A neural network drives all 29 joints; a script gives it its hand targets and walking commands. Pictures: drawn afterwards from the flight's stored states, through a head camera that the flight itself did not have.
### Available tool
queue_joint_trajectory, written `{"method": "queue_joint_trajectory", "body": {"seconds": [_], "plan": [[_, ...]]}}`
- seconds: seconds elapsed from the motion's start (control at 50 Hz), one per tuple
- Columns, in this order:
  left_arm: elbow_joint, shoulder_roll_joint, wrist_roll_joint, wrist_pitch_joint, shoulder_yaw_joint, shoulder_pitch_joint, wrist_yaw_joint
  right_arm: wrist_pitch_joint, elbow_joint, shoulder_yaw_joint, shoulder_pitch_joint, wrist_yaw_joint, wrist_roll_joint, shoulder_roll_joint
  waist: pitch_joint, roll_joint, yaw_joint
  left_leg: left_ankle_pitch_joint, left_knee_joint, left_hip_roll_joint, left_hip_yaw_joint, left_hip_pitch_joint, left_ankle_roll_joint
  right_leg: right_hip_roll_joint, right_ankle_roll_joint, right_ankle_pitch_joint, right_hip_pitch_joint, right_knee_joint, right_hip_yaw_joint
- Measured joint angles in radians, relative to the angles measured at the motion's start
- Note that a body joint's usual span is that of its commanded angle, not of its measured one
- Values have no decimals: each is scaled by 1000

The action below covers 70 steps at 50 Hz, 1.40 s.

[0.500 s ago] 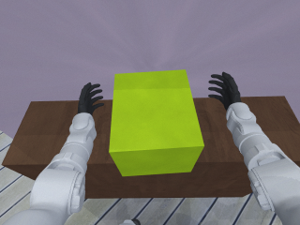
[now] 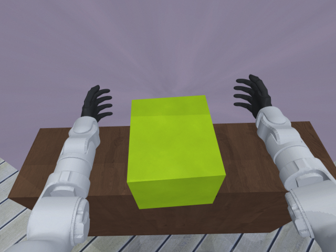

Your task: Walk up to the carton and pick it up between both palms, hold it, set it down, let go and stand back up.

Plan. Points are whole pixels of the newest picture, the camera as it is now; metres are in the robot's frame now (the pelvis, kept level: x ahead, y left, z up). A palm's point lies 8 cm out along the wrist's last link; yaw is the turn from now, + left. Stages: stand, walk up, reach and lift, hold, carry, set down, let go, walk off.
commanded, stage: set down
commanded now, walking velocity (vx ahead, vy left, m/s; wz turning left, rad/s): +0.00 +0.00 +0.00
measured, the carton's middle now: (172, 151) +0.38 +0.06 -0.04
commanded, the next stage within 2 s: none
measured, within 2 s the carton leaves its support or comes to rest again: neither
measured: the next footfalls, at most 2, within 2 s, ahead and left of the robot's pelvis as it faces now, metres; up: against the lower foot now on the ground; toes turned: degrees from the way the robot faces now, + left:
none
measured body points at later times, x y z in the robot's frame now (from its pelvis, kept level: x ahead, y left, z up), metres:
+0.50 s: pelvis +0.00 +0.00 +0.00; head +0.02 +0.00 +0.45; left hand +0.29 +0.26 +0.03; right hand +0.36 -0.15 +0.03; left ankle +0.03 +0.14 -0.74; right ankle +0.00 -0.10 -0.74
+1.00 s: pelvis +0.00 +0.00 +0.00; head +0.00 +0.02 +0.45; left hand +0.22 +0.25 -0.02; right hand +0.28 -0.17 -0.02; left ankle +0.03 +0.14 -0.74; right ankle +0.00 -0.10 -0.74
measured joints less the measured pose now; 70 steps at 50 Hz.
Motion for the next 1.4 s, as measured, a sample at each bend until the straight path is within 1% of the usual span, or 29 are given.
{"method": "queue_joint_trajectory", "body": {"seconds": [0.1, 0.18, 0.32, 0.44, 0.5, 0.6, 0.84, 0.92, 1.02, 1.08, 1.22, 1.32, 1.4], "plan": [[-167, -8, 25, 32, 27, 128, -7, 4, -143, -28, 123, -11, -32, 24, 28, -1, -10, -2, -13, -2, -2, 41, -1, 0, 0, 0, 43, -17, 1], [-262, -19, 45, 41, 49, 210, -11, -4, -220, -52, 217, -11, -62, 43, 53, -5, -9, -6, -19, -3, -2, 81, -1, 0, 0, -4, 83, -23, 3], [-373, -51, 48, 27, 49, 359, 1, -37, -297, -96, 374, 10, -112, 77, 89, -2, -1, -15, -22, -9, -5, 146, 0, -5, -1, -17, 148, -23, 2], [-416, -83, 33, -25, 27, 481, 14, -78, -351, -122, 492, 22, -157, 114, 106, 4, -4, -20, -17, -16, -10, 175, 2, -11, 0, -29, 175, -8, -1], [-418, -96, 26, -57, 18, 525, 20, -101, -365, -132, 536, 26, -171, 130, 116, 4, -10, -21, -12, -17, -13, 183, 2, -12, 0, -33, 183, -1, -2], [-404, -104, 9, -123, -7, 564, 36, -142, -358, -143, 586, 41, -187, 143, 127, -4, -16, -24, 1, -18, -16, 184, 1, -12, -1, -38, 183, 16, -3], [-278, -104, -6, -332, -74, 644, 58, -287, -270, -129, 698, 78, -202, 147, 128, -23, -20, -39, 25, -25, -19, 206, 3, -18, 1, -59, 200, 52, 0], [-265, -102, -9, -395, -93, 697, 71, -346, -246, -127, 742, 89, -207, 156, 138, -31, -22, -45, 29, -30, -21, 219, 4, -22, 2, -68, 212, 62, 0], [-270, -103, -5, -452, -108, 760, 85, -409, -231, -130, 788, 101, -217, 163, 152, -36, -29, -53, 38, -35, -25, 231, 5, -26, 4, -79, 226, 71, -2], [-269, -104, -1, -473, -116, 786, 87, -434, -229, -133, 810, 105, -221, 165, 158, -36, -35, -59, 42, -38, -27, 240, 6, -29, 5, -86, 234, 76, -2], [-270, -108, 12, -489, -121, 817, 81, -461, -227, -132, 848, 106, -225, 162, 171, -31, -49, -70, 41, -41, -30, 264, 6, -31, 7, -96, 259, 73, -1], [-273, -109, 31, -497, -119, 852, 65, -476, -232, -118, 888, 100, -222, 164, 173, -23, -60, -75, 30, -39, -31, 288, 3, -27, 5, -97, 286, 55, 0], [-266, -106, 39, -482, -118, 880, 51, -471, -252, -111, 929, 93, -228, 173, 182, -21, -67, -80, 22, -38, -30, 306, 1, -25, 3, -101, 304, 47, 2]]}}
